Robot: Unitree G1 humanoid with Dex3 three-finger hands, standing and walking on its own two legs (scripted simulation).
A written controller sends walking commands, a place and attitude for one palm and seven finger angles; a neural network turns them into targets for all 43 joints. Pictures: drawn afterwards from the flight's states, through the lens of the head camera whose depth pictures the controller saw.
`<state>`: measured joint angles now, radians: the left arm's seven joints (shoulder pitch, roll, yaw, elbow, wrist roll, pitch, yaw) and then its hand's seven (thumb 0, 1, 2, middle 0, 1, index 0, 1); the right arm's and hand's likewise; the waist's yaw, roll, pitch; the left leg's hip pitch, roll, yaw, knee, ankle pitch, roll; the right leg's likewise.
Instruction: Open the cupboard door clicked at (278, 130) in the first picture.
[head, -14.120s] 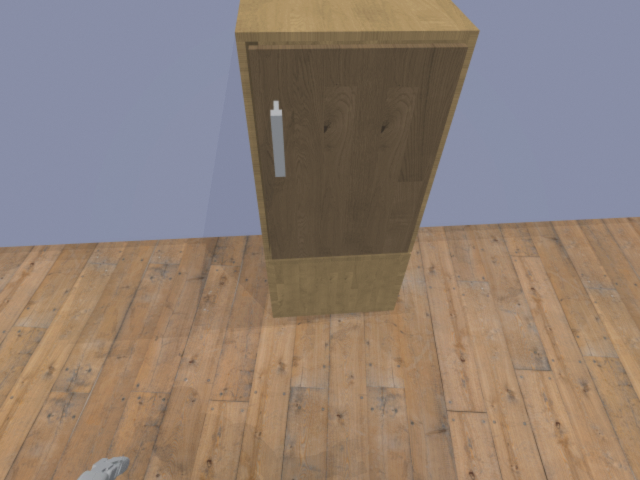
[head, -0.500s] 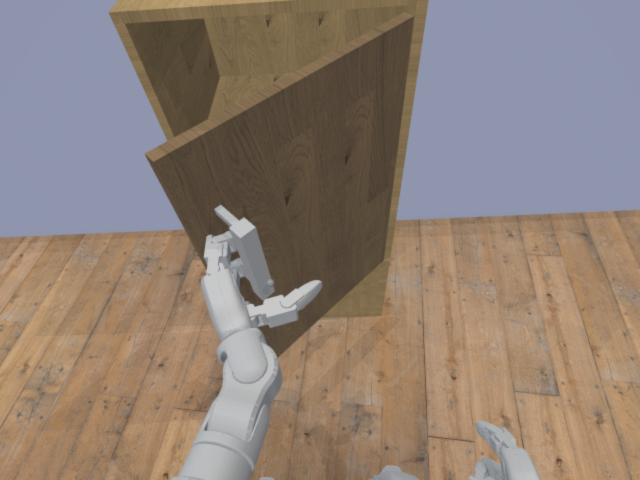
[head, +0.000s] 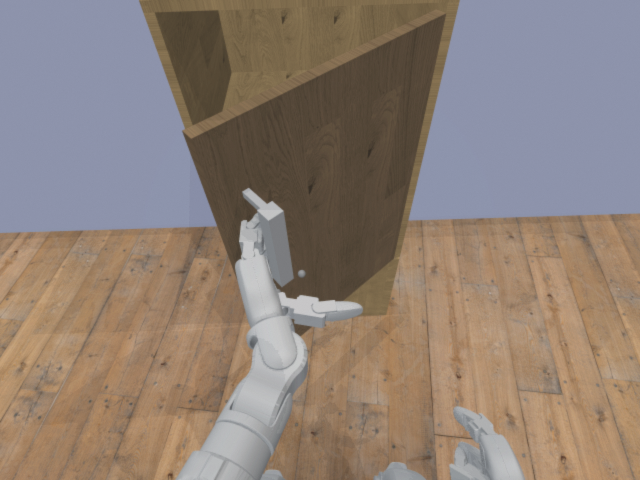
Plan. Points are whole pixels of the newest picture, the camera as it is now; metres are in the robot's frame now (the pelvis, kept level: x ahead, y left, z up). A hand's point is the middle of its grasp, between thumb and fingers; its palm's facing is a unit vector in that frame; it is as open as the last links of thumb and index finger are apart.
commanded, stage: slide the hand sideways off the handle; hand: left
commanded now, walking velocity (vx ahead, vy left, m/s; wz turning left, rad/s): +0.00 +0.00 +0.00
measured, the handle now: (267, 239) +0.40 +0.09 +0.07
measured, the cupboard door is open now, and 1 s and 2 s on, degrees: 41 46 46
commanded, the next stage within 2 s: draw the hand back to the body in 1.16 s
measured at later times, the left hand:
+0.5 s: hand (305, 314) +0.30 +0.03 +0.06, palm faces -0.02 -1.00 -0.01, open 16.3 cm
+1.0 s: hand (259, 350) +0.26 +0.08 +0.06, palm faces +0.05 -1.00 -0.03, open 16.3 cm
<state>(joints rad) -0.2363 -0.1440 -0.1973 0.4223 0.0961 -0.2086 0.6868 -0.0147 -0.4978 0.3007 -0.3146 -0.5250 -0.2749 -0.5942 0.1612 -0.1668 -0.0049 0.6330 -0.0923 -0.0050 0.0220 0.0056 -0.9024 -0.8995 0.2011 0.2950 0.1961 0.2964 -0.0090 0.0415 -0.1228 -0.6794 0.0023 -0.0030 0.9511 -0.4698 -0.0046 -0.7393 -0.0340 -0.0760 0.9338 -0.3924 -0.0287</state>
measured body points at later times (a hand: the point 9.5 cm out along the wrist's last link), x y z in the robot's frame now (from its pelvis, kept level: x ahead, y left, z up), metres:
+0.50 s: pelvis +0.00 +0.01 +0.00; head +0.05 +0.00 +0.45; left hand +0.30 +0.09 +0.07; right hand +0.16 -0.21 -0.10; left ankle +0.00 +0.12 -0.68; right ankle +0.04 -0.11 -0.68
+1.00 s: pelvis +0.02 -0.02 +0.00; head +0.07 -0.03 +0.45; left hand +0.25 +0.14 +0.07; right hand +0.21 -0.23 -0.09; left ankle +0.00 +0.12 -0.68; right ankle +0.04 -0.11 -0.68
